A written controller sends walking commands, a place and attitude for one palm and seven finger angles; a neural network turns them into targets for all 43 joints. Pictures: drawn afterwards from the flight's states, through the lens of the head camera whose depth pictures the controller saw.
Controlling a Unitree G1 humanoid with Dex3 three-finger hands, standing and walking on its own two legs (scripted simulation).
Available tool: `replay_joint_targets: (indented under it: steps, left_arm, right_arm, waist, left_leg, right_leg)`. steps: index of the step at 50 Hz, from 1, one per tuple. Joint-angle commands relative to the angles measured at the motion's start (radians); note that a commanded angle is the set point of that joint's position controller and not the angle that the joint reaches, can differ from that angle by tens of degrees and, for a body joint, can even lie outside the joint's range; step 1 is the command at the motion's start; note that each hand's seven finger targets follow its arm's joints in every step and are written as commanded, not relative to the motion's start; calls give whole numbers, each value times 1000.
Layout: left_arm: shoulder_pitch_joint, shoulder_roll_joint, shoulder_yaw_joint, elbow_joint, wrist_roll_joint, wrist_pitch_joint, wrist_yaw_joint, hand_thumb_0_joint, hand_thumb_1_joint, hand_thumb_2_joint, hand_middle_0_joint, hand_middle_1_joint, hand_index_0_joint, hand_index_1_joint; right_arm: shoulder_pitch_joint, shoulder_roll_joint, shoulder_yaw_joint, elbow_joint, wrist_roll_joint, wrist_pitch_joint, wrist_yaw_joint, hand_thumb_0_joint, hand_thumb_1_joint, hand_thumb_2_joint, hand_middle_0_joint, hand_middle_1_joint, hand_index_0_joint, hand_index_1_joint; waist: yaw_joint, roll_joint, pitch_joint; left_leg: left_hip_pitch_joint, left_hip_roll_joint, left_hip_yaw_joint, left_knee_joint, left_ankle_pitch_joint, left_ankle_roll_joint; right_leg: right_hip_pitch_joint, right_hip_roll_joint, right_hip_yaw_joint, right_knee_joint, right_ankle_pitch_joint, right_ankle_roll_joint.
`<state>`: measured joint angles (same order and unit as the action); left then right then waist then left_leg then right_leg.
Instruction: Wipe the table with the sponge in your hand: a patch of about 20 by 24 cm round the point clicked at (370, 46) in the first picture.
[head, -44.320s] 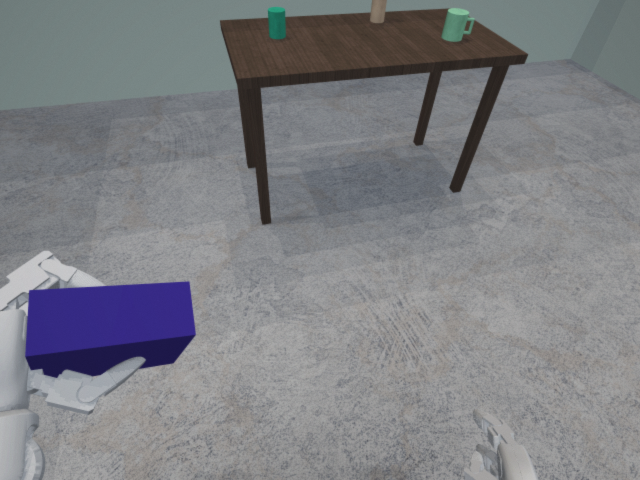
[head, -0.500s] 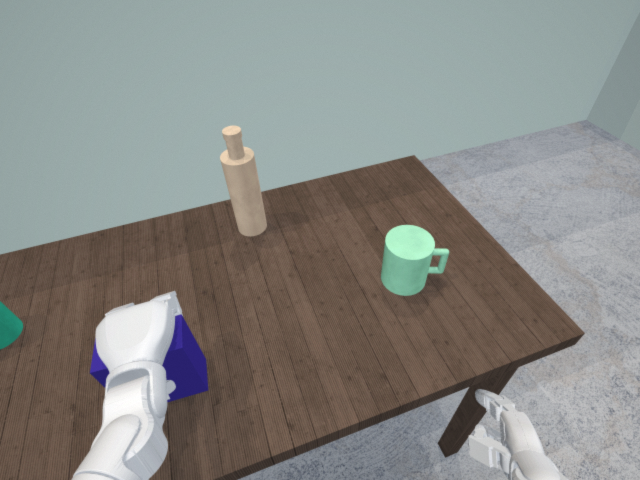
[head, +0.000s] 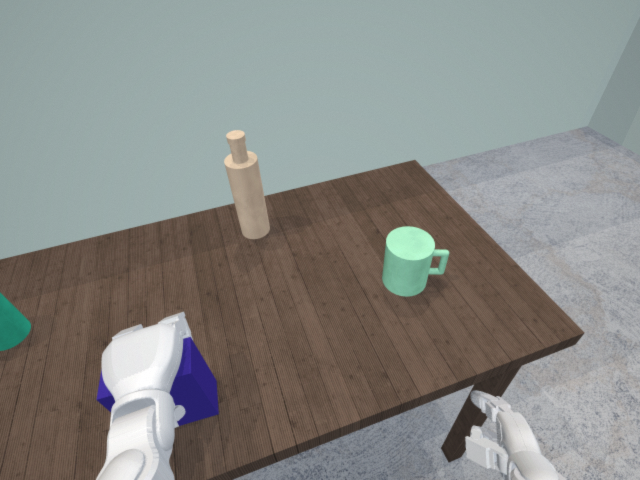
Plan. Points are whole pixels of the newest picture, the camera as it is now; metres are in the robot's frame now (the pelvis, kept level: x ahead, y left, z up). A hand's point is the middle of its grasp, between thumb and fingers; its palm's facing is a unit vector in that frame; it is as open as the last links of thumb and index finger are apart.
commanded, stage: wipe back along the first lane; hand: left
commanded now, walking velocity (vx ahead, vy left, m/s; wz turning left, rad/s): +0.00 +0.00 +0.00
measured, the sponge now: (169, 395) +0.22 +0.25 -0.04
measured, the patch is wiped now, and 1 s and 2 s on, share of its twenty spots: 1.00 1.00 1.00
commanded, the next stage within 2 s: lift the sponge slowly off the table in 0.16 s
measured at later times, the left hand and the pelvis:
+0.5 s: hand (162, 377) +0.22 +0.25 +0.02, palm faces +0.00 -0.13 -0.99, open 9.6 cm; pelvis +0.00 +0.00 +0.00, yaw +0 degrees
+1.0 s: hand (165, 381) +0.22 +0.24 +0.03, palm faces -0.02 -0.19 -0.98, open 9.6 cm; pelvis +0.00 +0.00 +0.01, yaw +0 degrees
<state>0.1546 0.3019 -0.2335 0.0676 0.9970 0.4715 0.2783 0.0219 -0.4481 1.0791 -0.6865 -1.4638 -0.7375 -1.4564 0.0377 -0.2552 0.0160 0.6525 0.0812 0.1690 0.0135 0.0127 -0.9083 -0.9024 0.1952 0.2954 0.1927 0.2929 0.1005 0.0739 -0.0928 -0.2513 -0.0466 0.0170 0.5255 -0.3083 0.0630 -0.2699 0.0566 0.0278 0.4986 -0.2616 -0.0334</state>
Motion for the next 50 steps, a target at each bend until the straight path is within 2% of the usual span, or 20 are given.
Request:
replay_joint_targets:
  steps: [1,3,4,7,9,11,14,18,19,22,24,26,29,30,32,34,37,39,42,50]
  left_arm:
    - [-29,30,18,-54,-41,16,-40,0,100,1300,-1200,-1600,-1200,-1600]
    - [-14,23,12,-40,-39,10,-42,0,100,1300,-1200,-1600,-1200,-1600]
    - [-14,71,63,-59,-43,4,-38,0,100,1300,-1200,-1600,-1200,-1600]
    - [9,39,37,-40,-42,1,-38,0,100,1300,-1200,-1600,-1200,-1600]
    - [18,86,83,-49,-41,-3,-34,0,100,1300,-1200,-1600,-1200,-1600]
    - [-5,34,30,-43,-39,1,-38,0,100,1300,-1200,-1600,-1200,-1600]
    - [-34,76,69,-57,-33,4,-34,0,100,1300,-1200,-1600,-1200,-1600]
    - [-31,52,38,-86,-36,7,-40,0,100,1300,-1200,-1600,-1200,-1600]
    - [-53,83,66,-111,-39,6,-40,0,100,1300,-1200,-1600,-1200,-1600]
    - [-67,65,47,-103,-40,6,-46,0,100,1300,-1200,-1600,-1200,-1600]
    - [-52,118,95,-136,-42,3,-48,0,100,1300,-1200,-1600,-1200,-1600]
    - [-85,73,44,-149,-33,5,-54,0,100,1300,-1200,-1600,-1200,-1600]
    - [-114,143,107,-163,-32,-3,-56,0,100,1300,-1200,-1600,-1200,-1600]
    - [-125,126,92,-190,-26,-4,-56,0,100,1300,-1200,-1600,-1200,-1600]
    - [-80,106,76,-176,-30,-13,-59,0,100,1300,-1200,-1600,-1200,-1600]
    - [-100,158,119,-216,-30,-19,-59,0,100,1300,-1200,-1600,-1200,-1600]
    - [-101,115,74,-220,-25,-19,-63,0,100,1300,-1200,-1600,-1200,-1600]
    - [-136,149,101,-268,-21,-23,-62,0,100,1300,-1200,-1600,-1200,-1600]
    - [-106,136,96,-258,-22,-22,-60,0,100,1300,-1200,-1600,-1200,-1600]
    - [-182,165,101,-378,3,-23,-60,0,100,1300,-1200,-1600,-1200,-1600]
  right_arm:
    - [-232,-97,-28,-186,-1,-60,-6,0,-900,-900,200,300,200,300]
    - [-231,-98,-26,-181,-2,-63,-6,0,-900,-900,200,300,200,300]
    - [-225,-103,-31,-179,-5,-63,-9,0,-900,-900,200,300,200,300]
    - [-226,-98,-28,-181,-4,-68,-8,0,-900,-900,200,300,200,300]
    - [-225,-104,-30,-177,-7,-68,-9,0,-900,-900,200,300,200,300]
    - [-227,-97,-28,-182,-5,-68,-10,0,-900,-900,200,300,200,300]
    - [-227,-105,-30,-177,-8,-68,-12,0,-900,-900,200,300,200,300]
    - [-234,-96,-29,-187,-6,-69,-10,0,-900,-900,200,300,200,300]
    - [-233,-102,-33,-185,-10,-68,-13,0,-900,-900,200,300,200,300]
    - [-235,-97,-27,-184,-9,-69,-17,0,-900,-900,200,300,200,300]
    - [-242,-102,-29,-185,-12,-73,-18,0,-900,-900,200,300,200,300]
    - [-244,-91,-25,-188,-11,-74,-18,0,-900,-900,200,300,200,300]
    - [-239,-102,-27,-178,-16,-78,-23,0,-900,-900,200,300,200,300]
    - [-238,-96,-28,-185,-15,-78,-23,0,-900,-900,200,300,200,300]
    - [-237,-92,-26,-180,-17,-84,-19,0,-900,-900,200,300,200,300]
    - [-244,-99,-28,-178,-19,-85,-19,0,-900,-900,200,300,200,300]
    - [-246,-91,-26,-177,-20,-91,-17,0,-900,-900,200,300,200,300]
    - [-253,-96,-30,-177,-24,-93,-17,0,-900,-900,200,300,200,300]
    - [-248,-90,-28,-176,-22,-98,-17,0,-900,-900,200,300,200,300]
    - [-267,-88,-29,-176,-28,-106,-13,0,-900,-900,200,300,200,300]
  waist:
    - [9,-136,-74]
    - [12,-145,-78]
    - [15,-138,-102]
    - [15,-135,-93]
    - [20,-119,-102]
    - [10,-141,-82]
    - [15,-107,-97]
    - [16,-117,-106]
    - [14,-108,-124]
    - [8,-122,-82]
    - [21,-109,-105]
    - [13,-89,-91]
    - [16,-79,-101]
    - [18,-74,-139]
    - [19,-90,-104]
    - [22,-67,-116]
    - [17,-72,-92]
    - [22,-55,-113]
    - [28,-71,-112]
    - [33,-13,-146]
  left_leg:
    - [15,25,-97,-68,265,-15]
    - [11,23,-95,-68,263,-17]
    - [15,23,-98,-67,260,-16]
    - [9,23,-94,-64,272,-19]
    - [8,21,-96,-66,267,-21]
    - [6,21,-92,-64,260,-16]
    - [14,23,-99,-72,253,-19]
    - [30,23,-97,-70,273,-15]
    - [37,24,-102,-74,271,-14]
    - [34,21,-97,-78,255,-10]
    - [48,20,-102,-83,263,-9]
    - [56,23,-103,-90,275,-9]
    - [67,23,-105,-99,266,-8]
    - [72,21,-99,-96,280,-5]
    - [81,23,-103,-94,310,-9]
    - [93,25,-110,-104,305,-9]
    - [103,27,-110,-106,315,-8]
    - [121,32,-121,-116,318,-8]
    - [120,31,-116,-117,328,-7]
    - [154,35,-125,-134,353,-4]
  right_leg:
    - [71,-5,55,-52,259,-64]
    - [75,-7,58,-53,266,-63]
    - [88,-4,75,-53,271,-65]
    - [82,-7,61,-47,283,-63]
    - [93,-5,81,-50,289,-67]
    - [76,-8,64,-55,274,-61]
    - [76,-3,76,-56,252,-67]
    - [89,-8,61,-58,262,-63]
    - [97,-4,76,-60,260,-66]
    - [86,-8,73,-76,242,-63]
    - [112,-7,86,-80,254,-65]
    - [102,-8,69,-78,244,-65]
    - [116,-5,90,-91,238,-68]
    - [139,-10,79,-83,256,-65]
    - [129,-9,79,-86,289,-68]
    - [143,-5,93,-94,278,-71]
    - [129,-7,80,-100,269,-69]
    - [141,-1,91,-104,258,-72]
    - [153,-5,77,-104,266,-71]
    - [192,1,84,-107,274,-76]
